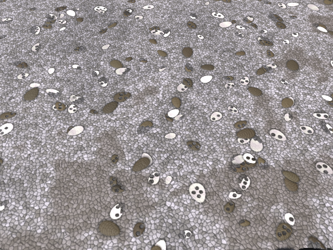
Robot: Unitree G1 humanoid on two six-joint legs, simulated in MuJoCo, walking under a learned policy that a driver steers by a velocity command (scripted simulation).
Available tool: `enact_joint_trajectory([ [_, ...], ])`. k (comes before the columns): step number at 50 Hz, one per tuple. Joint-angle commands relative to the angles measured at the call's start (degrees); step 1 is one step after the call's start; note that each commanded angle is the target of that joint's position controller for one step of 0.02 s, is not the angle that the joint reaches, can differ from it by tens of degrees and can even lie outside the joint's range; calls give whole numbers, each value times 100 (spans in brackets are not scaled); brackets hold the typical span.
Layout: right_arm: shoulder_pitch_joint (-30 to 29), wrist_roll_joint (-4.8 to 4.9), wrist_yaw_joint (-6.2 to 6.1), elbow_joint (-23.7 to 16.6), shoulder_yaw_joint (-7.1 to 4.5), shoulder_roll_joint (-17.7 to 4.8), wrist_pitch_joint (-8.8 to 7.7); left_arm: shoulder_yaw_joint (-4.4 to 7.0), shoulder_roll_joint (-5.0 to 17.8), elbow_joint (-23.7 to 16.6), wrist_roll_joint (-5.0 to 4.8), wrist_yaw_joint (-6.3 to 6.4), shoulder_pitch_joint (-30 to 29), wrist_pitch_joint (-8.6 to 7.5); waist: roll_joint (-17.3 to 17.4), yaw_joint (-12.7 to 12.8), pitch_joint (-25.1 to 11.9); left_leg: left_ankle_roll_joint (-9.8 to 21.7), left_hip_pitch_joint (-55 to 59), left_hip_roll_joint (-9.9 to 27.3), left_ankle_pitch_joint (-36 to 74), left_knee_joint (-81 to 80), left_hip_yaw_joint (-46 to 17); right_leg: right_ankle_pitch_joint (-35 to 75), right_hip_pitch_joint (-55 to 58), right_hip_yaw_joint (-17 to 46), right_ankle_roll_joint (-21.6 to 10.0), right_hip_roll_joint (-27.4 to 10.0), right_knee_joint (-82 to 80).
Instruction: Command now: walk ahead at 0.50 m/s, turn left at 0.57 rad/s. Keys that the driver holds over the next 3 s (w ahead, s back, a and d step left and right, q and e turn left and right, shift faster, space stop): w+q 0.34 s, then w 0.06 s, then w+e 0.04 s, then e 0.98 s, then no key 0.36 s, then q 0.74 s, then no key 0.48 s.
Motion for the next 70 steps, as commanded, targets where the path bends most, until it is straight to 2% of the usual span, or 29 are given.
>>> enact_joint_trajectory([
  [1, -530, -6, 86, -578, -55, -311, -51, 257, 1054, -285, -100, 24, -188, 14, -523, -151, 270, 216, 37, -94, -304, -335, 225, 2459, 37, 402, -854, -1694, -209],
  [3, -247, -21, 91, -603, -159, -498, -22, 305, 1239, -283, -157, 42, -229, 98, -696, -418, -46, 450, 707, -464, -911, -382, 568, 4365, 217, 206, -734, -1679, 610],
  [5, 1377, 20, -2, -174, -485, -1030, 28, 251, 1159, -325, -170, 70, -283, 173, -552, -1296, -925, 834, 3050, -988, -681, -818, 710, 4932, -549, -108, -423, -1326, 2824],
  [6, 2057, 63, -135, -23, -646, -1594, 91, 74, 681, -464, 100, 71, -84, 134, 546, -1350, -1387, 1245, 4712, 133, -410, -863, -1055, 1591, -2250, -112, -112, -965, 4786],
  [7, 1695, 52, -98, -249, -632, -1968, -10, -115, 205, -818, 109, 16, 178, -51, 1454, -778, -2207, 2418, 6046, 1298, -2177, -1973, -4519, -1913, -4326, 1024, 138, 209, 6451],
  [8, 1734, 21, -41, -309, -467, -1383, -101, -1, 810, -876, -126, -47, -576, -230, 458, -1224, -2028, 2105, 5889, 1313, -2431, -2520, -4452, -1608, -4949, 1837, 10, -67, 6713],
  [9, 1578, -9, -37, -251, -392, -1135, -186, 11, 880, -1000, -242, -70, -890, -318, 334, -1156, -1292, 1882, 5263, 1141, -2045, -2515, -3653, -1078, -5176, 1760, -132, -277, 6435],
  [10, 1231, -4, -41, -281, -337, -980, -231, -3, 799, -920, -127, -15, -855, -347, -175, -873, -876, 1685, 4421, 891, -1366, -2474, -3017, -637, -4845, 1779, -148, -527, 5946],
  [11, 906, -29, -69, -340, -282, -802, -240, 33, 832, -869, 37, 29, -791, -324, -162, -655, -659, 1599, 3735, 698, -740, -2520, -2549, -361, -4431, 1808, -100, -675, 5470],
  [14, 716, -93, -155, -429, -263, -767, -271, 41, 717, -861, 117, 2, -632, -159, -3, -399, -538, 1630, 2839, 445, 375, -2746, -1993, -35, -3799, 1750, 89, -715, 4836],
  [20, 1199, -27, -323, -183, -280, -860, -254, -144, 281, -1124, 96, -84, -1678, -123, 149, -798, -232, 1195, 2375, -42, 180, -2794, -1163, 2097, -3438, 1540, 278, -338, 2428],
  [24, 1609, -54, -329, 108, -229, -812, -250, -158, 366, -1221, 49, -231, -2109, -211, 230, -1045, -15, 1067, 2906, 234, 447, -2547, -1170, 2604, -3386, 1462, 25, -241, 1709],
  [27, 1633, -130, -354, 222, -217, -832, -183, -105, 497, -1189, 80, -316, -1902, -252, 311, -912, -191, 846, 3558, 422, 1635, -1898, -1143, 2030, -3250, 1396, -311, -98, 1495],
  [29, 1371, -125, -376, 185, -204, -850, -161, -4, 683, -947, 115, -311, -1060, -260, 262, -409, -646, 586, 3622, 145, 2956, -849, -856, 2250, -2186, 1191, -578, 146, 1198],
  [30, 1409, -203, -398, 87, -145, -720, -163, 55, 959, -862, 167, -295, -501, -268, -116, -210, -1273, 330, 3157, -197, 2240, 280, -609, 4014, -995, 1743, -851, -391, 1436],
  [31, 2167, -261, -382, 53, -31, -402, -207, 93, 1335, -898, 240, -284, -234, -211, -1326, -466, -2133, -155, 1488, -867, -867, 2394, -338, 5648, 978, 3537, -1875, -1731, 1727],
  [32, 2432, -244, -336, 136, -13, -527, -215, 37, 991, -800, 79, -309, -65, -119, -1666, -425, -2673, -357, 642, -1117, -3535, 3226, -566, 5216, 1566, 4831, -2344, -2150, 1302],
  [33, 1952, -135, -316, 66, -107, -924, -169, 5, 860, -933, -47, -304, -345, -30, -1025, -300, -2173, -380, 295, -827, -3372, 3603, -779, 3806, 1055, 4580, -2081, -1921, 1099],
  [35, 1035, -118, -381, -178, -134, -899, -23, -31, 788, -1076, -11, -239, -880, 125, -339, -324, -990, -395, 34, -565, -2800, 3291, -538, 2535, -522, 3876, -1703, -1520, 691],
  [37, 1099, -159, -454, -221, -144, -749, 91, -7, 825, -1125, 61, -183, -1097, 216, -572, -614, -663, -384, 586, -431, -2528, 2474, -528, 2024, -1584, 3530, -1546, -1125, 392],
  [43, 979, -192, -540, -203, -98, -513, 106, 134, 1009, -1216, -12, 9, -1079, 416, -857, -584, -1092, -568, 1198, -641, -1701, 897, -475, 1563, -1951, 3356, -1447, -797, 420],
  [51, 782, -91, -402, -297, -161, -550, -128, 152, 941, -1311, -90, 101, -1081, 680, -1120, -631, -821, -351, 2120, -798, -1016, -1485, -462, 873, -1868, 4066, -1061, -511, 905],
  [52, 895, -125, -408, -280, -225, -744, -151, 108, 796, -1311, -106, 111, -967, 695, -946, -647, -864, -188, 2674, -389, -651, -1951, -666, 541, -2136, 3914, -821, -285, 1232],
  [53, 896, -237, -455, -367, -298, -1127, -117, 17, 454, -1309, -43, 90, -665, 696, 133, -450, -1036, 299, 3249, 874, -189, -2160, -1699, -960, -2707, 3177, -476, 242, 2403],
  [54, 768, -454, -428, -336, -362, -1363, -47, 76, 615, -1524, -74, 80, -768, 626, 1486, -358, -670, 1190, 2920, 1647, 595, -2420, -2923, -1967, -3702, 2110, -192, 892, 3545],
  [56, 352, -337, -457, -519, -213, -765, -59, 281, 1179, -1246, -56, 72, -483, 628, 606, -321, -604, 1197, 2761, 1400, 760, -2211, -2177, -1478, -3731, 2172, 127, 410, 5060],
  [58, 124, -193, -478, -558, -162, -622, -35, 252, 936, -1103, -56, 124, -352, 780, 428, -327, -462, 914, 2856, 944, 836, -2077, -1390, -952, -3927, 2037, 356, 326, 5612],
  [65, 480, -207, -532, -415, -288, -915, 136, 52, 479, -1608, -87, -21, -1099, 789, 777, -753, -643, 1121, 3391, 1008, 1248, -2072, -549, -618, -3494, 1420, 536, -106, 4022],
  [70, 397, -61, -407, -339, -384, -1112, 129, 105, 602, -1712, -83, -132, -1022, 847, 880, -700, -658, 1042, 3226, 1222, 1259, -1879, -323, -461, -2583, 1029, 211, -62, 2689],
])
Next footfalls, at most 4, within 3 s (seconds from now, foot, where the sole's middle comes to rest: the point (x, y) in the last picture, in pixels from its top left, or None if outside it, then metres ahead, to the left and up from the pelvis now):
0.10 left None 0.23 0.12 -0.78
0.58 right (189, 228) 0.55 -0.01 -0.78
1.04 left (134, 228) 0.54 0.21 -0.78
1.46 right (199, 248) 0.48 -0.05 -0.78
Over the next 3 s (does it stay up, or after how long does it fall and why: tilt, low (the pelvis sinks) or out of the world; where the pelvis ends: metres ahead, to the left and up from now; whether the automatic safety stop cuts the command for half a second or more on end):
stays up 0.51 0.09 0.00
